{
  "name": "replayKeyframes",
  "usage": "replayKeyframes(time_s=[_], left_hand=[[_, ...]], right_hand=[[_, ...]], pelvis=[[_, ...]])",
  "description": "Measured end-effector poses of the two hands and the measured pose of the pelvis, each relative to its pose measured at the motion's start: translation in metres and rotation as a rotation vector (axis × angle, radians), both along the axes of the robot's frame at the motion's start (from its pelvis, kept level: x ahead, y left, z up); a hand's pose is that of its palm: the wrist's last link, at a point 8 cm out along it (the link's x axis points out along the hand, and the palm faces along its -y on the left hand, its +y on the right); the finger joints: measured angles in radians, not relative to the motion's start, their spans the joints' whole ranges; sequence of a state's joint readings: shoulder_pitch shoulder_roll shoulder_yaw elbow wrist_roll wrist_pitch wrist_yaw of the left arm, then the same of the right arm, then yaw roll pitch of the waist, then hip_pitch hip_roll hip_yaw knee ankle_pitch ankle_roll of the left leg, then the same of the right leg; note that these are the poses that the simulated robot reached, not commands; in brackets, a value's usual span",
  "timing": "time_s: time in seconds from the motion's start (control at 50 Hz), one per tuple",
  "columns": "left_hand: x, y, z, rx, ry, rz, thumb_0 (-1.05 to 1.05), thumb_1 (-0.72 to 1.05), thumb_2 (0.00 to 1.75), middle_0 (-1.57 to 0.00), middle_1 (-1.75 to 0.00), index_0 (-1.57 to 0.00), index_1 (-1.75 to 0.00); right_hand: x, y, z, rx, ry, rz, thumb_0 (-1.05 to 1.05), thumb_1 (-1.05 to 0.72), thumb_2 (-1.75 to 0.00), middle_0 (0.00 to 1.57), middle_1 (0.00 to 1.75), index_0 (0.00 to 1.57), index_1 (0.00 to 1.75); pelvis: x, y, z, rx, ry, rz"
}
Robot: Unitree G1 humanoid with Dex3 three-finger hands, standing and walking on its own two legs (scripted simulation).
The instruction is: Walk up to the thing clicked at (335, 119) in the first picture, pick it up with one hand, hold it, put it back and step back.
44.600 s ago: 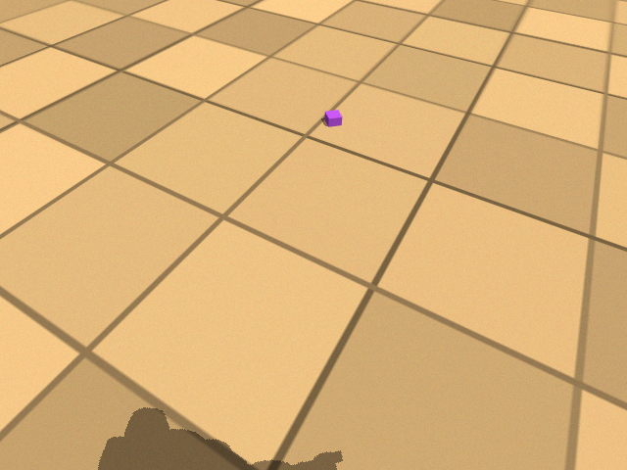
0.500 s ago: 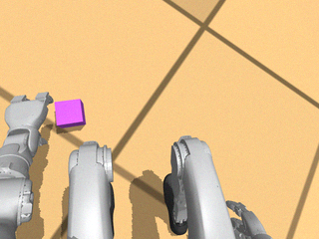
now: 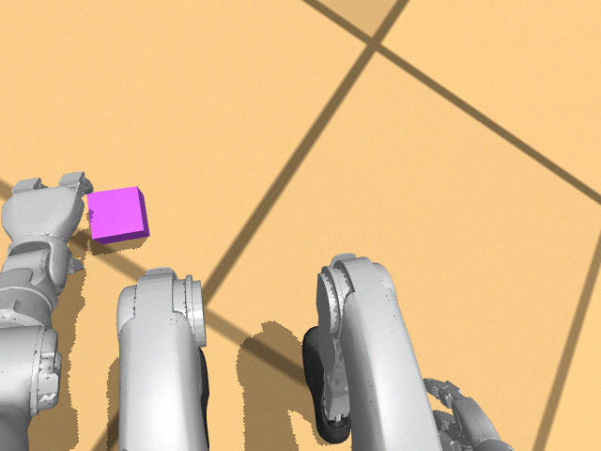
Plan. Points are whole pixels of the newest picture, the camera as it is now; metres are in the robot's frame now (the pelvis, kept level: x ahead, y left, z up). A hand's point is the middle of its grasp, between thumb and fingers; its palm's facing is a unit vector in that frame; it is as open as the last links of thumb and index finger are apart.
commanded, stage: rise first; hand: left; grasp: from above
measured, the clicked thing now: (119, 215) +0.45 +0.26 -0.30
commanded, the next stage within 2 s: approach in 1.46 s
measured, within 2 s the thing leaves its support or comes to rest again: neither
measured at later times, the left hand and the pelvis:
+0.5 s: hand (70, 223) +0.41 +0.30 -0.19, palm faces -0.43 -0.11 -0.90, open 12.3 cm; pelvis +0.00 +0.00 -0.01, yaw -1 degrees
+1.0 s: hand (67, 223) +0.40 +0.30 -0.18, palm faces -0.43 -0.10 -0.90, open 12.4 cm; pelvis +0.00 +0.00 +0.00, yaw -1 degrees
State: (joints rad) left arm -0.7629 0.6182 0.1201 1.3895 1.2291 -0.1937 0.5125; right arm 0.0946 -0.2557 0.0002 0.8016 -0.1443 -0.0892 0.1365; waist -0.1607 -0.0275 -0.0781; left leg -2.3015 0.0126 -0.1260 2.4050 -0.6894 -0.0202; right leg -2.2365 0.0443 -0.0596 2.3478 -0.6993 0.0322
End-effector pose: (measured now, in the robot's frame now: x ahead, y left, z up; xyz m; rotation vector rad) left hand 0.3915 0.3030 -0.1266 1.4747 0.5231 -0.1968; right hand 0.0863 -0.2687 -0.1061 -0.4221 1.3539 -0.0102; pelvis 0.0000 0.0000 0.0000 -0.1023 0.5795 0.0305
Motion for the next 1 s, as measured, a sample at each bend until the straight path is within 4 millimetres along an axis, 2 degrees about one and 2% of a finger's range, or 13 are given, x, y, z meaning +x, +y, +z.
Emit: replayKeyframes(time_s=[0.5,1.0], left_hand=[[0.02,-0.003,-0.009,-0.002,-0.011,0.006,0.0,-0.23,0.76,-0.38,-0.7,-0.37,-0.72],[0.018,-0.004,0.003,0.003,-0.007,0.003,0.0,-0.24,0.77,-0.37,-0.72,-0.36,-0.73]], right_hand=[[-0.024,0.0,0.003,-0.008,0.043,-0.001,0.0,-0.91,-0.9,0.2,0.3,0.2,0.3],[-0.019,-0.003,0.003,0.009,0.019,0.015,0.0,-0.91,-0.9,0.2,0.3,0.2,0.3]], pelvis=[[-0.001,0.002,-0.007,-0.017,-0.012,-0.009],[-0.004,0.0,-0.005,-0.009,-0.019,-0.006]])
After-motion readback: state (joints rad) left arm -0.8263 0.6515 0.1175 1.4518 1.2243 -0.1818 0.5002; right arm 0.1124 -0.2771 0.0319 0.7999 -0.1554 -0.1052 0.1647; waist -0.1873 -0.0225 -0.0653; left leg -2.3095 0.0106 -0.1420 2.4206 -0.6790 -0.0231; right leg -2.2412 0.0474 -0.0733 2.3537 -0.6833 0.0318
